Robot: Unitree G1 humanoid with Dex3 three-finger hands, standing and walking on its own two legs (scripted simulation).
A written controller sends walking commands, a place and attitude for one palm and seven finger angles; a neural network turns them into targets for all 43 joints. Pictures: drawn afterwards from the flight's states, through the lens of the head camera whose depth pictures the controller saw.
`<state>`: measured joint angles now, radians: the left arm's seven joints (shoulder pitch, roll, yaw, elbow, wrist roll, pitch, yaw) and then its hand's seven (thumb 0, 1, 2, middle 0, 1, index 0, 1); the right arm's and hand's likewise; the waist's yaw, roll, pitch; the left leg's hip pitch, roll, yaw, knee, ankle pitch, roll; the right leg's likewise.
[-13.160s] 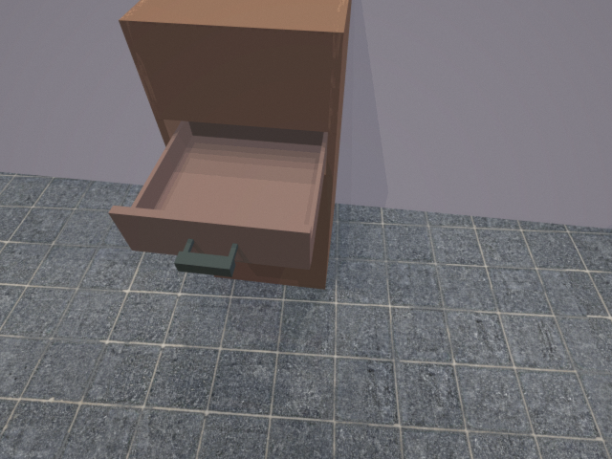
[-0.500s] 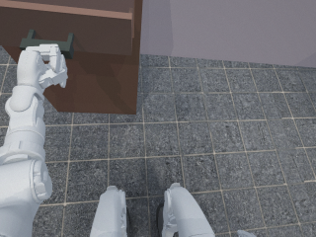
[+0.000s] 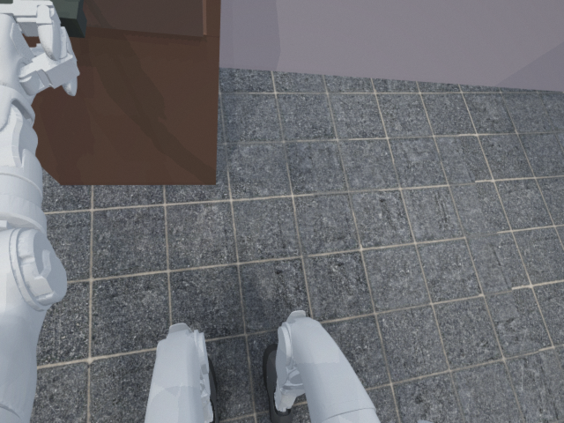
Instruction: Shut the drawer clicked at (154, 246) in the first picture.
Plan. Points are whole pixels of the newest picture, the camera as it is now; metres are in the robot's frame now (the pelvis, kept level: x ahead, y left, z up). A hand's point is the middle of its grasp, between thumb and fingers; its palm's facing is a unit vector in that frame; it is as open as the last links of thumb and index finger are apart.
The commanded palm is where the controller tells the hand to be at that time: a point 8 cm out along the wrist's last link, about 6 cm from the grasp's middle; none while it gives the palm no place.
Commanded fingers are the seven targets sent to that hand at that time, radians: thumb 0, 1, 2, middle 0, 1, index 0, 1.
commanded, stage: push the drawer shut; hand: left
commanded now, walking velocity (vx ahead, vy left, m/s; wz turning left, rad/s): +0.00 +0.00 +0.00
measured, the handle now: (34, 1) +0.64 +0.25 +0.05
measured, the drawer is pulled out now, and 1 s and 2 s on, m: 0.01 0.00 0.00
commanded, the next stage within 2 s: pull the fist back off the drawer in 0.44 s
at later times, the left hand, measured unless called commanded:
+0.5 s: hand (53, 46) +0.58 +0.22 +0.05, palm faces -0.02 -1.00 -0.05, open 3.3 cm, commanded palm +0.63 +0.20 +0.05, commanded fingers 0.00 0.90 0.90 -1.40 -1.60 -1.40 -1.60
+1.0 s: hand (57, 48) +0.58 +0.22 +0.05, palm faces -0.02 -1.00 -0.04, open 3.2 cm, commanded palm +0.57 +0.21 +0.05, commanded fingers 0.00 0.90 0.90 -1.40 -1.60 -1.40 -1.60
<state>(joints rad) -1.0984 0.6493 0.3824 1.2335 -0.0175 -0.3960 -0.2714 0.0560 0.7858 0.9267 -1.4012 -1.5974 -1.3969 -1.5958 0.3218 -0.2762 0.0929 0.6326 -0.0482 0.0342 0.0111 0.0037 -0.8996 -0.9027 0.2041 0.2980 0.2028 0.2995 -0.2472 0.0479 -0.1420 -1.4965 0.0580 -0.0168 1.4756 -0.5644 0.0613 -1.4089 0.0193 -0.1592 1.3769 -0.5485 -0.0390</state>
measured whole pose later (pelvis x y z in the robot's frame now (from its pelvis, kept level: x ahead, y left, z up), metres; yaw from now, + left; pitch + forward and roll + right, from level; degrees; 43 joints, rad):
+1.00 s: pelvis -0.01 +0.01 -0.01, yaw -1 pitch +35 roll -9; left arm -1.22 0.73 0.35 1.23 0.02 -0.30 -0.26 0.04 0.64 0.91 -1.40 -1.60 -1.40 -1.60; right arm 0.38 -0.26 0.12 0.64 -0.06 -0.01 0.02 0.00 -0.90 -0.90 0.21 0.30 0.20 0.30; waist -0.29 0.04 -0.13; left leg -1.57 0.06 -0.04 1.49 -0.54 0.07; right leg -1.47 0.02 -0.18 1.37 -0.51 -0.03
